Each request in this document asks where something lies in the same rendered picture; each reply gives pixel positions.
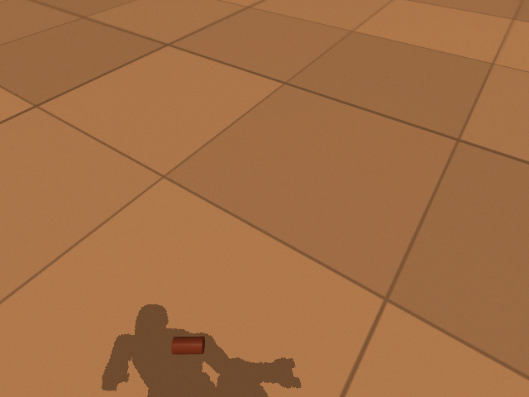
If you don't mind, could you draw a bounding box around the can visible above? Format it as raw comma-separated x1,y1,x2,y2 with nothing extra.
171,337,205,355

